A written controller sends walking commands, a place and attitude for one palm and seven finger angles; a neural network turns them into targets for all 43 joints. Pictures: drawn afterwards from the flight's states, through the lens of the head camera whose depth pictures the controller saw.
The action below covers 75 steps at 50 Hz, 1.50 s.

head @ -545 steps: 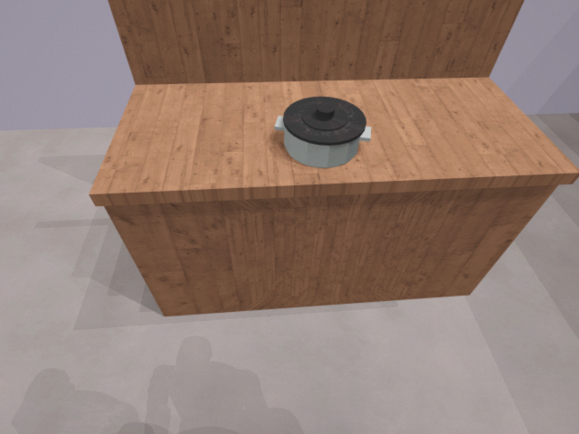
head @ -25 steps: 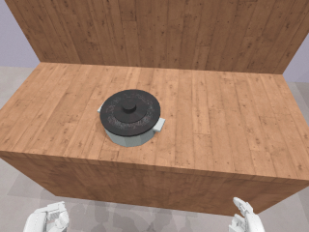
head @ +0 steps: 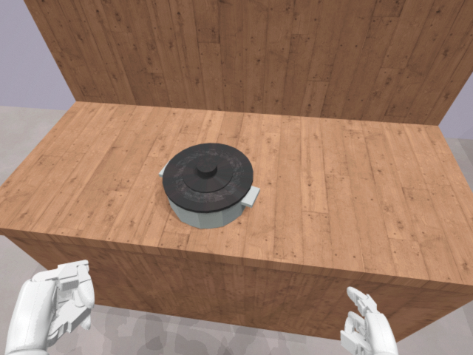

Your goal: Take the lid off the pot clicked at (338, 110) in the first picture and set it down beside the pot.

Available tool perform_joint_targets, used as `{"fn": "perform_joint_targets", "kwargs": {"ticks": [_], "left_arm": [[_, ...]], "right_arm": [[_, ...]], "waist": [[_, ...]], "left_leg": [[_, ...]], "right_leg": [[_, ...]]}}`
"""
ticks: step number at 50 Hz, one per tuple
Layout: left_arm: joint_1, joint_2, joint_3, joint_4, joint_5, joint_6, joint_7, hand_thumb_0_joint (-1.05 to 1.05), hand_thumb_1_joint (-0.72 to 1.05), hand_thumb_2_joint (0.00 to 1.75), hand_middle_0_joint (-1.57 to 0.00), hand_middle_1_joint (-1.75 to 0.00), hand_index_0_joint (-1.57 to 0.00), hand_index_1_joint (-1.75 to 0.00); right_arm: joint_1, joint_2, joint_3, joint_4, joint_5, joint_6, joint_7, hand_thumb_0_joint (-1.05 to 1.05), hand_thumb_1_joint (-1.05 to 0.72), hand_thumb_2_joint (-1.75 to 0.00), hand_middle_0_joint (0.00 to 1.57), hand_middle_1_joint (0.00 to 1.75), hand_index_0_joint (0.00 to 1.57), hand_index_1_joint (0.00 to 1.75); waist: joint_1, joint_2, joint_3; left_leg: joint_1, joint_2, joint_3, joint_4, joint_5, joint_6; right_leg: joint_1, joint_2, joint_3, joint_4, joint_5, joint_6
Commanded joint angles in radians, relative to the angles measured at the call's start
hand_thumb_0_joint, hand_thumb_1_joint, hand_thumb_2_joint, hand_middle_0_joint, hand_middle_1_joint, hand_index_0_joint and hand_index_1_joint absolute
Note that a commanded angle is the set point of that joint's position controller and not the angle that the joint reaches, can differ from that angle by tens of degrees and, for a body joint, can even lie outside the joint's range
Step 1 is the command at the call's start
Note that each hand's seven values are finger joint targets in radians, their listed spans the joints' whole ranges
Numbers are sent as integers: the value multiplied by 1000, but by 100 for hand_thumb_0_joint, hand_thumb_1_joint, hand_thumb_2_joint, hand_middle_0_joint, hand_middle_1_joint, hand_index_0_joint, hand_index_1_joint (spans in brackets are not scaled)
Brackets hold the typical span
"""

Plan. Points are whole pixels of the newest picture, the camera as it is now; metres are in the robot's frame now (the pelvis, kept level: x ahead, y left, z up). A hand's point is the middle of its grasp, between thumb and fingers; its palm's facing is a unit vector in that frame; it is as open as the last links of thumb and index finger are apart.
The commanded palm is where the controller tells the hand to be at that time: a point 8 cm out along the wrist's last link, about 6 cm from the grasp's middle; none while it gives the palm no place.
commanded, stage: reach forward and open the fingers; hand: left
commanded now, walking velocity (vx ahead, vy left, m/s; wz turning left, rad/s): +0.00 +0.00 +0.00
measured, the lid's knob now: (207, 167) +0.49 +0.14 +0.01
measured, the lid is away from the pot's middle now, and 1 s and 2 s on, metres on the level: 0.00 0.00 0.00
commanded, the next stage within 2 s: move the open hand above the knob in 1.20 s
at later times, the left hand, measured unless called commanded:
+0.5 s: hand (70, 302) +0.16 +0.26 +0.07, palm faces -0.35 -0.08 -0.93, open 3.4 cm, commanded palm +0.17 +0.26 +0.13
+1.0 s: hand (94, 263) +0.21 +0.25 +0.07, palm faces -0.27 -0.07 -0.96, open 9.2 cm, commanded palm +0.21 +0.25 +0.13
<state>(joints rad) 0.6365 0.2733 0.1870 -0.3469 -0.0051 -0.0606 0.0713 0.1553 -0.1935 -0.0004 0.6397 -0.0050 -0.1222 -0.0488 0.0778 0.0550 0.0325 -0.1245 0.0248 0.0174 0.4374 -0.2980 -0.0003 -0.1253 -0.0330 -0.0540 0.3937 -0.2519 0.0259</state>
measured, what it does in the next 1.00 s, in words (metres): stands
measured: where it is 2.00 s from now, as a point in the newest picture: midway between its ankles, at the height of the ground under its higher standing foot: outside the picture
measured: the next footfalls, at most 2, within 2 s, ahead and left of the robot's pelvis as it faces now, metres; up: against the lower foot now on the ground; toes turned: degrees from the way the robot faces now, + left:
none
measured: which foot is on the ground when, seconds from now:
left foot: down 0.00-1.00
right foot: down 0.00-1.00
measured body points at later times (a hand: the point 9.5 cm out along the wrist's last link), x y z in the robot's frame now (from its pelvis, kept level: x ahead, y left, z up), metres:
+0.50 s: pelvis -0.02 -0.01 +0.00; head +0.00 -0.05 +0.44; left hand +0.17 +0.26 +0.12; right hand +0.19 -0.24 -0.11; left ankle -0.04 +0.12 -0.74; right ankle -0.03 -0.14 -0.74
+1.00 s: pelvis -0.05 +0.00 +0.00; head -0.02 -0.03 +0.45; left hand +0.22 +0.25 +0.13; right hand +0.16 -0.22 -0.10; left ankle -0.04 +0.12 -0.74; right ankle -0.03 -0.14 -0.74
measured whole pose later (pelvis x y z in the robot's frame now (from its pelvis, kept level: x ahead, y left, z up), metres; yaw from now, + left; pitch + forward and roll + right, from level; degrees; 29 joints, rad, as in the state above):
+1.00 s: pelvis -0.05 +0.00 +0.00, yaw +0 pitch -1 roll +0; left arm 0.09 0.61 0.00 -0.12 0.80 -0.02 -0.24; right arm 0.10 -0.27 0.02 0.58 0.03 0.09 0.00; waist 0.06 0.10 0.06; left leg -0.18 0.01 0.03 0.40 -0.20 0.01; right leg -0.20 -0.05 -0.04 0.37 -0.17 0.03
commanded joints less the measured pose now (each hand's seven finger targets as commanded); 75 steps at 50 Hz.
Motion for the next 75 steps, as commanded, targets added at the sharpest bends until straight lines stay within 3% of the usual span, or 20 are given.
{"fn": "perform_joint_targets", "kwargs": {"ticks": [1,5,6,7,10,14,16,21,25,26,29,31,39,43,45,51,65,66,70,75], "left_arm": [[-16,141,110,-261,-12,-87,23,0,90,90,-130,-150,-130,-150],[-59,178,157,-269,-15,-101,25,0,90,90,-130,-150,-130,-150],[-117,412,83,-296,436,-13,48,0,89,88,-127,-149,-127,-149],[-140,308,65,-360,441,30,58,0,87,86,-125,-148,-125,-148],[-17,406,81,-248,692,138,41,0,79,88,-118,-142,-118,-142],[-183,526,66,-199,814,169,-44,0,65,95,-115,-125,-115,-125],[-224,536,37,-210,804,155,-110,0,59,98,-116,-111,-116,-111],[-251,582,58,-140,729,72,-268,0,44,105,-110,-93,-110,-93],[-412,646,132,-120,731,-20,-282,0,33,106,-104,-79,-104,-79],[-420,591,88,-66,723,-30,-275,0,31,106,-103,-76,-103,-76],[-450,607,103,-43,735,-45,-264,0,23,107,-99,-65,-99,-65],[-461,550,38,-54,749,-27,-257,0,18,108,-94,-62,-94,-62],[-651,614,41,11,784,7,-259,0,-5,114,-86,-29,-86,-29],[-688,540,-36,57,786,27,-261,0,-17,118,-81,-15,-81,-15],[-714,603,14,42,818,35,-265,0,-23,119,-78,-8,-78,-8],[-796,530,-63,86,804,53,-270,0,-23,121,-79,-8,-79,-8],[-922,569,-53,139,837,82,-282,0,-24,122,-79,-8,-79,-8],[-951,506,-136,210,823,122,-297,0,-24,122,-79,-8,-79,-8],[-1003,569,-97,104,838,142,-331,0,-24,122,-79,-8,-79,-8],[-1002,553,-96,247,836,149,-345,0,-24,122,-79,-8,-79,-8]], "right_arm": [[-115,-101,-36,-166,2,-64,-9,0,-90,-90,20,30,20,30],[-123,-114,-37,-158,2,-64,-8,0,-90,-90,20,30,20,30],[-98,-195,-22,-165,-22,-4,3,0,-90,-90,20,30,20,30],[-106,-154,-29,-210,-14,29,16,0,-90,-90,20,30,20,30],[-146,-175,-37,-225,2,112,44,0,-90,-90,20,30,20,30],[-160,-194,-29,-237,18,159,38,0,-90,-90,20,30,20,30],[-180,-188,-28,-246,32,151,31,0,-90,-90,20,30,20,30],[-143,-194,-31,-242,37,141,14,0,-90,-90,20,30,20,30],[-166,-189,-25,-244,24,134,-7,0,-90,-90,20,30,20,30],[-128,-182,-30,-235,30,134,-7,0,-90,-90,20,30,20,30],[-131,-196,-36,-225,24,148,2,0,-90,-90,20,30,20,30],[-139,-183,-40,-235,32,146,18,0,-90,-90,20,30,20,30],[-175,-195,-26,-218,29,165,25,0,-90,-90,20,30,20,30],[-180,-188,-29,-225,40,169,36,0,-90,-90,20,30,20,30],[-208,-192,-24,-225,34,165,42,0,-90,-90,20,30,20,30],[-188,-191,-26,-220,45,177,51,0,-90,-90,20,30,20,30],[-191,-200,-22,-216,45,181,59,0,-90,-90,20,30,20,30],[-183,-205,-26,-205,53,181,61,0,-90,-90,20,30,20,30],[-207,-206,-23,-225,51,170,73,0,-90,-90,20,30,20,30],[-175,-213,-21,-203,59,181,74,0,-90,-90,20,30,20,30]], "waist": [[-10,-14,-101],[-6,-10,-92],[-17,40,-79],[-10,83,-98],[30,42,-135],[5,-13,-173],[-10,16,-207],[-29,-72,-171],[-10,-29,-176],[-22,-39,-155],[-1,-20,-191],[-15,7,-204],[-9,27,-186],[-24,8,-158],[-9,16,-205],[-33,4,-186],[-32,13,-258],[-54,22,-242],[-34,2,-326],[-46,-76,-238]], "left_leg": [[38,6,9,-38,371,30],[39,5,9,-43,340,29],[-71,-14,14,-17,366,38],[-83,-10,14,-17,409,35],[-98,-3,6,7,360,24],[-95,-22,-9,13,285,38],[-68,-31,-14,25,315,49],[-46,-43,-15,31,361,62],[13,-49,-18,9,352,60],[9,-45,-10,7,332,60],[17,-53,-10,-19,336,53],[21,-48,-4,-19,336,53],[11,-48,-12,-82,262,50],[4,-39,-13,-100,236,48],[19,-41,-19,-98,269,51],[12,-38,-7,-103,257,49],[38,-46,-11,-83,364,50],[25,-50,-6,-81,356,49],[61,-59,-15,-66,423,57],[9,-57,0,-70,377,54]], "right_leg": [[3,22,-30,-35,239,-28],[-11,26,-20,-45,221,-28],[-87,39,11,39,219,-33],[-82,31,-27,53,200,-45],[-82,59,21,61,152,-67],[-80,44,25,35,132,-43],[-46,33,26,34,186,-35],[-41,23,5,7,304,-6],[-81,38,11,-38,248,-17],[-63,26,-2,-34,233,-13],[-57,27,-5,-41,220,-21],[-30,27,2,-36,218,-24],[-40,40,-4,-71,110,-34],[-27,45,-6,-75,88,-38],[-25,57,6,-73,106,-46],[-14,48,-2,-74,111,-43],[3,58,5,-60,226,-53],[26,48,1,-46,248,-48],[51,57,8,-37,313,-50],[8,59,2,-46,303,-44]]}}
